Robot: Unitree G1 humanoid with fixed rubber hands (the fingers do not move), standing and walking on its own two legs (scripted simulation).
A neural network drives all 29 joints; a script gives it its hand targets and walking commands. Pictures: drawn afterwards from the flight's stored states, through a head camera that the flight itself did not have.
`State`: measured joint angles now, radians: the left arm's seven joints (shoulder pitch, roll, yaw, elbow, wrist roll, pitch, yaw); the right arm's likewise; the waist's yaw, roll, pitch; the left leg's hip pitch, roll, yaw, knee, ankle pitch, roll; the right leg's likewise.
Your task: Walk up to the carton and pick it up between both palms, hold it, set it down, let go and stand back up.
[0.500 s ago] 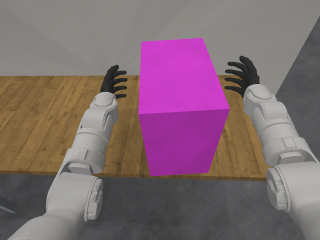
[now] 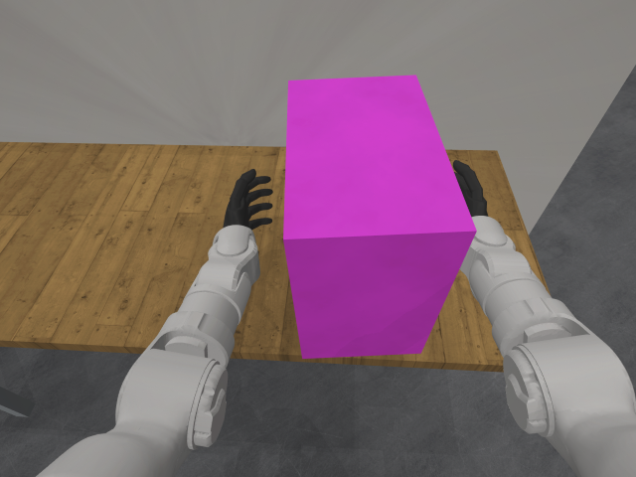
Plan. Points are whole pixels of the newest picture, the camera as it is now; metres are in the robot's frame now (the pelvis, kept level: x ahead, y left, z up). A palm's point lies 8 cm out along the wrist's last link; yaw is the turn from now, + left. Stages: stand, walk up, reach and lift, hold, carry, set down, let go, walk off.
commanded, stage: reach and lift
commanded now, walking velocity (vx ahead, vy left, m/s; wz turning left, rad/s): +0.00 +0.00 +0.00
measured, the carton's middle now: (357, 222) +0.44 -0.01 +0.05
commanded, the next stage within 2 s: none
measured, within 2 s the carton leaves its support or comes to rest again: leaves its support in 1.02 s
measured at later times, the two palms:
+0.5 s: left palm (254, 224) +0.40 +0.13 +0.09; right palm (461, 219) +0.41 -0.15 +0.09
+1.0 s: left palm (252, 228) +0.40 +0.13 +0.09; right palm (457, 218) +0.41 -0.14 +0.09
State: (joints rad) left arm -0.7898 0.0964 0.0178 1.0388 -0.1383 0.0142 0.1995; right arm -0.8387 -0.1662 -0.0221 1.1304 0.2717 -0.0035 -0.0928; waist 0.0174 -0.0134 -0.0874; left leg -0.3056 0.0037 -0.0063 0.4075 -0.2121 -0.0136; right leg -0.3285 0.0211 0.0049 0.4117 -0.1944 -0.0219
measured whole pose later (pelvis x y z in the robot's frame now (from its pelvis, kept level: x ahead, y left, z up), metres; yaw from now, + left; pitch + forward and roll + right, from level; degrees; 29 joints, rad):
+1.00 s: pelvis +0.00 +0.00 +0.00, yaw +0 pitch +6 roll +0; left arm -0.76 -0.03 0.28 1.01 0.16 -0.06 0.20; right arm -0.83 -0.04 -0.20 1.12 -0.02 -0.05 -0.13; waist 0.01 -0.01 -0.11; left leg -0.31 0.01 -0.01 0.41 -0.21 -0.02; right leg -0.33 0.03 0.00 0.41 -0.19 -0.02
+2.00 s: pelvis -0.01 +0.00 +0.00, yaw +0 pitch +6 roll +0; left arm -0.74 -0.04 0.28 0.96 0.16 0.05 0.19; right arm -0.82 -0.03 -0.21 1.10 -0.02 0.03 -0.15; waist 0.01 -0.01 -0.18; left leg -0.31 0.01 -0.01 0.41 -0.20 -0.02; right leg -0.32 0.03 0.00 0.40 -0.18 -0.02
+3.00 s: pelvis -0.03 +0.00 +0.00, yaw +0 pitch +4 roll +0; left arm -0.77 -0.03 0.28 0.59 0.16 0.48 0.15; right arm -0.86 -0.01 -0.21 0.82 0.07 0.35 -0.18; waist 0.00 -0.01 -0.20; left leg -0.31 0.01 -0.02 0.41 -0.17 -0.02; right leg -0.31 0.03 -0.01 0.37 -0.13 -0.02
